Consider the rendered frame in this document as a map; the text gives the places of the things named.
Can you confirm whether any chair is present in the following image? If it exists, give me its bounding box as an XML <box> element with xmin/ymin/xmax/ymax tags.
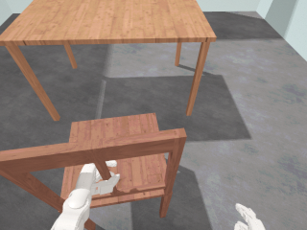
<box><xmin>0</xmin><ymin>113</ymin><xmax>187</xmax><ymax>230</ymax></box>

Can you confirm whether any left robot hand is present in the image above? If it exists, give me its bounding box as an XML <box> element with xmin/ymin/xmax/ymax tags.
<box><xmin>75</xmin><ymin>160</ymin><xmax>120</xmax><ymax>196</ymax></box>

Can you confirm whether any left robot forearm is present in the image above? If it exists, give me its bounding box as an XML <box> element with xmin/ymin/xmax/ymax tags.
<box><xmin>51</xmin><ymin>188</ymin><xmax>92</xmax><ymax>230</ymax></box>

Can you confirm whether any right robot hand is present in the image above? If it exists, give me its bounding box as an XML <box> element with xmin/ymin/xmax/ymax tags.
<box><xmin>234</xmin><ymin>203</ymin><xmax>266</xmax><ymax>230</ymax></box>

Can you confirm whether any table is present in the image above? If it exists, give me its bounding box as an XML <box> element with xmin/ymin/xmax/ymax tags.
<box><xmin>0</xmin><ymin>0</ymin><xmax>217</xmax><ymax>121</ymax></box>

